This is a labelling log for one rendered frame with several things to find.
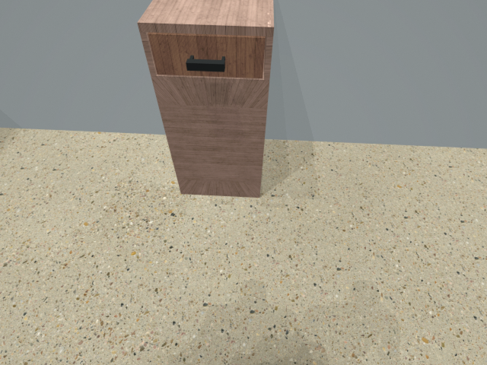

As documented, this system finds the cabinet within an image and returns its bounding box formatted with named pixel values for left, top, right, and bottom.
left=137, top=0, right=274, bottom=198

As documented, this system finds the drawer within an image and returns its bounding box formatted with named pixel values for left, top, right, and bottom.
left=148, top=32, right=266, bottom=78

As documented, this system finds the handle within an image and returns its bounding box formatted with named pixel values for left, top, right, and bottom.
left=186, top=56, right=225, bottom=72

